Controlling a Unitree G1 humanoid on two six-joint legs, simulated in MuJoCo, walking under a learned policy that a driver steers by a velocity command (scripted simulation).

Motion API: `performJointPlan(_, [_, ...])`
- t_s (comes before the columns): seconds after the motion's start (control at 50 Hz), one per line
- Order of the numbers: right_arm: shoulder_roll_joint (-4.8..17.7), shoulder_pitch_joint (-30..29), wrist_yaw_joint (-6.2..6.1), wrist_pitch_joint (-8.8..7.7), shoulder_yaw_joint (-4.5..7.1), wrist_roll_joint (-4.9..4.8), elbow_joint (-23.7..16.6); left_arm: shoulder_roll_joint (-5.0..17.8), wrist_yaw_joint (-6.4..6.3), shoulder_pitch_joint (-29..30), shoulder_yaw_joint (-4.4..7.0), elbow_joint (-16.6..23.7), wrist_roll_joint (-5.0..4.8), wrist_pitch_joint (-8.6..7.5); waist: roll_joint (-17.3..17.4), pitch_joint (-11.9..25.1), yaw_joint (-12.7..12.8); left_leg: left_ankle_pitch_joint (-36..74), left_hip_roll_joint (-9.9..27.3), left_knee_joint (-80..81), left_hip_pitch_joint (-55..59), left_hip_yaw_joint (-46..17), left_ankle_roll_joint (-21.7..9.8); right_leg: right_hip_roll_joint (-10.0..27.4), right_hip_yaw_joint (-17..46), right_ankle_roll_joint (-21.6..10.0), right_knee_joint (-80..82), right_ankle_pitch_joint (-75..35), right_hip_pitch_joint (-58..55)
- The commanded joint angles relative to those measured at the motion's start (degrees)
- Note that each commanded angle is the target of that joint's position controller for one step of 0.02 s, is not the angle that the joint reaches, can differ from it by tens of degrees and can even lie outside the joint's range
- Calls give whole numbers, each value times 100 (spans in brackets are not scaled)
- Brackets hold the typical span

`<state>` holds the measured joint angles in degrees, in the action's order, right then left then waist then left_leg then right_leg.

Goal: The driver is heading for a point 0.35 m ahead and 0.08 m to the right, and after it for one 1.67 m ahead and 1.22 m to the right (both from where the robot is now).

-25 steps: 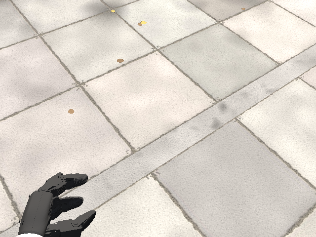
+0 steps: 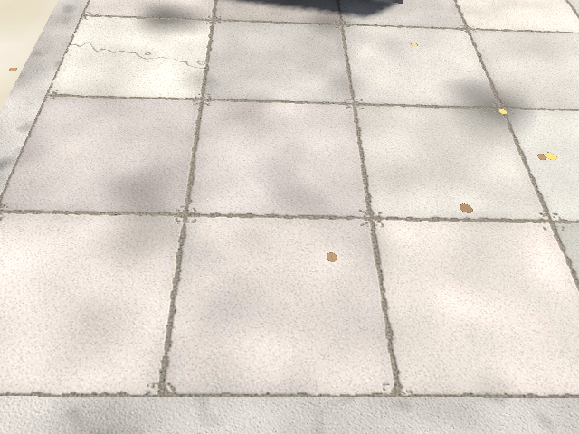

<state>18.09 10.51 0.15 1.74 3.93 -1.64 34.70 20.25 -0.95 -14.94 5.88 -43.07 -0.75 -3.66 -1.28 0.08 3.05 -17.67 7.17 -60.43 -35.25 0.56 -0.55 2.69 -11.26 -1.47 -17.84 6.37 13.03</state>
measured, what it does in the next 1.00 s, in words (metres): walks ahead, turning right: left foot, then right foot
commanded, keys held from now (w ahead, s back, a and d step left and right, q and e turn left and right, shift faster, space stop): w+shift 0.12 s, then w+e+shift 0.28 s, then e+shift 0.60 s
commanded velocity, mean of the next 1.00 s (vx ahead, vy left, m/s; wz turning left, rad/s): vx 0.54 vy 0.00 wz -0.43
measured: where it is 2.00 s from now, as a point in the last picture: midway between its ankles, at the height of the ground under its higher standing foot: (258, 421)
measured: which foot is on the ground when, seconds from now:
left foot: up 0.00-0.18, down 0.20-0.60, up 0.62-1.00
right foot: down 0.00-0.18, up 0.20-0.58, down 0.60-1.00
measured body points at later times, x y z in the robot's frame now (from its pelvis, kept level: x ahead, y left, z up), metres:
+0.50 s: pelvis +0.23 +0.10 -0.02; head +0.26 +0.12 +0.43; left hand +0.44 +0.32 -0.13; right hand +0.19 -0.16 -0.14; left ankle +0.06 +0.17 -0.74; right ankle +0.46 -0.05 -0.67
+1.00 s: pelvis +0.47 +0.12 -0.01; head +0.50 +0.09 +0.43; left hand +0.76 +0.31 -0.09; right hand +0.53 -0.20 -0.09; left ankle +0.65 +0.21 -0.72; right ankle +0.48 +0.04 -0.75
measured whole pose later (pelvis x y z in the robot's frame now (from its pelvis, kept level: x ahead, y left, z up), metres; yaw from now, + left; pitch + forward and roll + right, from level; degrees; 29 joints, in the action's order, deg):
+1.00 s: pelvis +0.47 +0.12 -0.01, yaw -31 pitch +3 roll +0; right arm 15.9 4.0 -1.8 -2.8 2.2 0.5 34.6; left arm 19.3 -2.2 -9.2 5.9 -35.0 -2.0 3.2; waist 1.0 -2.5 2.3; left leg -11.0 -2.6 -38.2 -31.3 -12.9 5.5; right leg -14.1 18.2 -3.8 -30.4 9.2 20.9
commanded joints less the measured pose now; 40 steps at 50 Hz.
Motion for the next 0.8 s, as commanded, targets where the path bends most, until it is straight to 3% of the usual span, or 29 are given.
performJointPlan(0.02, [344, -172, 26, -107, 99, 5, -370, 875, 51, 372, 218, 386, 6, -116, -405, 134, -140, 66, 149, 434, -177, -38, -68, 1707, 1520, -784, 1331, 2693, -506])
performJointPlan(0.08, [170, -73, 72, -193, 25, 15, -255, 873, 153, 433, 179, 290, 31, -113, -493, -20, -202, -105, -20, 1351, 646, 252, -122, 1544, 977, -685, 1212, 2376, -175])
performJointPlan(0.12, [164, 53, 104, -261, 12, 25, -186, 862, 213, 485, 135, 207, -15, -90, -579, -144, -305, -270, -133, 1930, 1124, 497, -211, 1556, 808, -675, 1028, 2474, -38])
performJointPlan(0.14, [133, 262, 124, -309, 7, 28, -94, 837, 227, 568, 96, 165, -77, -36, -455, -248, -492, -132, -251, 2457, 1634, 669, -294, 1527, 715, -669, 793, 2662, 284])
performJointPlan(0.16, [176, 711, 124, -355, 37, 34, 128, 712, 232, 625, 30, 141, -76, 17, -169, -319, -731, -126, -542, 2819, 2366, 926, -358, 1380, 578, -649, 285, 2790, 792])
performJointPlan(0.18, [404, 1473, 112, -406, 145, 37, 431, 328, 252, 725, -129, 169, -13, 21, 439, -257, -1063, -188, -721, 3102, 3351, 756, -487, 1008, 293, -566, -1032, 2113, 1427])
performJointPlan(0.2, [919, 2327, 74, -485, 256, 140, 539, -251, 311, 1072, -351, 397, 116, -53, 1896, -144, -1414, -193, 457, 3628, 4446, -1282, -783, 427, 123, -245, -3986, 2368, 3135])
performJointPlan(0.22, [1400, 2158, 83, -606, 322, 113, 214, -226, 308, 1054, -339, 687, -112, -244, 2057, 63, -1165, -1178, 1433, 4230, 4830, -3410, -1453, -366, 1151, -262, -5403, 2400, 4911])
performJointPlan(0.24, [1059, 2243, 121, -746, 279, 116, 223, 81, 307, 1437, -293, 802, -346, -350, 972, 93, -1344, -1874, 1757, 4538, 4879, -3678, -1554, -180, 2048, -400, -5936, 1835, 5629])
performJointPlan(0.26, [843, 2088, 124, -798, 187, 162, 240, 19, 337, 1454, -309, 845, -385, -369, 825, -50, -1113, -1864, 1774, 4483, 4867, -3244, -1404, -22, 2268, -453, -5994, 1272, 6007])
performJointPlan(0.3, [297, 1289, 135, -798, -16, 177, 136, 75, 373, 938, -276, 591, -181, -260, 741, -185, -564, -989, 1369, 4525, 3924, -1955, -1030, 319, 2243, -232, -5555, 349, 5225])
performJointPlan(0.32, [138, 1071, 108, -842, -67, 241, 123, 151, 412, 653, -216, 448, -200, -165, 797, -212, -357, -519, 1193, 4706, 3505, -1411, -864, 369, 2214, -107, -5444, -47, 4728])
performJointPlan(0.38, [172, 1147, -13, -962, -35, 325, 356, 39, 420, 762, -201, 371, -209, 36, 468, -534, -344, 826, 866, 5204, 3150, -132, -534, 179, 1991, 65, -5166, -903, 4365])
performJointPlan(0.42, [98, 1165, -132, -968, -61, 367, 509, -108, 441, 1098, -231, 446, -180, 37, 370, -853, -367, 2029, 475, 5309, 2945, 739, -182, -36, 1537, -30, -4337, -1428, 3972])
performJointPlan(0.46, [169, 1109, -278, -900, -71, 334, 591, -302, 537, 1348, -276, 531, -99, -33, 353, -931, -362, 3471, 154, 5187, 2608, 1417, 221, -231, 715, -135, -3162, -1953, 2921])
performJointPlan(0.5, [541, 1478, -430, -794, -2, 244, 741, -395, 667, 1604, -273, 671, -61, -109, 488, -707, -468, 5424, 179, 4567, 2886, 1552, 399, -638, 65, -216, -2401, -2030, 1996])
performJointPlan(0.54, [974, 1380, -556, -625, 117, 144, 689, -174, 727, 1032, -159, 642, -162, -79, 1064, -226, -140, 7130, 378, 3606, 3459, 1501, 406, -939, -131, -302, -2165, -1522, 1300])
performJointPlan(0.56, [1093, 1119, -588, -563, 182, 116, 574, 96, 706, 313, -46, 510, -185, -1, 1320, 114, 245, 7777, 487, 2855, 3515, 1398, 368, -1022, -68, -409, -2166, -1166, 653])
performJointPlan(0.58, [1123, 747, -541, -561, 227, 118, 428, 610, 630, -804, 166, 276, -175, 112, 1334, 585, 817, 7663, 513, 1640, 3235, 1222, 324, -970, 285, -641, -2070, -1128, -509])
performJointPlan(0.6, [888, 274, -407, -648, 205, 4, 305, 770, 440, -1626, 258, 51, -112, 217, 622, 682, 1256, 4934, 31, -463, 2435, 1190, 428, -577, 961, -957, -985, -2018, -1611])
performJointPlan(0.62, [-273, 179, -181, -863, -76, 288, 71, 986, 284, -1282, 245, 40, 61, 264, -1516, 356, 649, -2117, -1220, -3037, 392, 762, 512, -102, 2024, -1177, -1698, -4779, -2484])
performJointPlan(0.64, [-366, 1733, -84, -1009, -202, 172, -54, 1171, 295, -605, 144, 447, 474, 87, -1126, 2070, -332, -1956, -1372, -4060, -461, -871, 489, 1303, 4909, -2537, -1200, -4373, -3308])
performJointPlan(0.66, [373, 1314, -77, -1038, -112, 192, -50, 1030, 328, -323, 211, 793, 334, 111, -101, 2417, 5, -1601, -1165, -3681, -122, -1291, 314, 1323, 5282, -2622, -505, -2699, -2898])
performJointPlan(0.68, [502, 834, -90, -995, -45, 123, -220, 762, 340, 64, 151, 865, 87, 82, 532, 1217, -286, -1366, -1035, -3021, -518, -1128, 253, 987, 4975, -2459, -48, -1271, -1906])
performJointPlan(0.7, [553, 708, -153, -904, -18, 210, -178, 498, 341, 447, 72, 976, -103, 62, 1052, 853, -532, -1055, -740, -2414, -381, -1109, 265, 736, 4747, -2161, 206, -345, -1121])
performJointPlan(0.72, [605, 689, -187, -800, 15, 229, -195, 487, 328, 702, 73, 1081, -106, 74, 915, 491, -680, -869, -693, -1975, -182, -1093, 337, 582, 4637, -2072, 369, -273, -343])
performJointPlan(0.74, [710, 610, -206, -688, 64, 248, -218, 493, 299, 808, 92, 1143, -47, 89, 732, 274, -730, -777, -589, -1567, 32, -1080, 411, 395, 4407, -1967, 473, -525, 191])
performJointPlan(0.76, [669, 530, -238, -634, 67, 290, -256, 502, 261, 817, 102, 1122, -26, 113, 604, 183, -729, -752, -553, -1139, 207, -1008, 488, 227, 4114, -1877, 386, -1109, 583])
performJointPlan(0.8, [352, 233, -308, -604, -28, 400, -356, 599, 132, 612, 143, 1008, 9, 188, 445, 385, -608, -503, -685, -219, 413, -832, 619, -60, 3573, -1695, -31, -2597, 857])
Keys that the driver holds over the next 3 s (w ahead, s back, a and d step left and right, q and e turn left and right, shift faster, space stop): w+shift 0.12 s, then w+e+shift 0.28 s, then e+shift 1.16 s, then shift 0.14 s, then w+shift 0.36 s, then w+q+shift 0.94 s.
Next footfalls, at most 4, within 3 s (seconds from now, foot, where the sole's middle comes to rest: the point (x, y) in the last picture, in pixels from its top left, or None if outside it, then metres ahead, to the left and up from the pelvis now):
0.20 left None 0.10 0.18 -0.78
0.60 right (285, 428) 0.52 0.03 -0.78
1.04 left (237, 358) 0.68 0.16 -0.78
1.48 right None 0.42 0.05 -0.78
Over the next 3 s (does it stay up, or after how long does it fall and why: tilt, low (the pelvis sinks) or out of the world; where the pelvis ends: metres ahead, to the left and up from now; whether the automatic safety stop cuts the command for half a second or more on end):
stays up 0.94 -0.53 -0.03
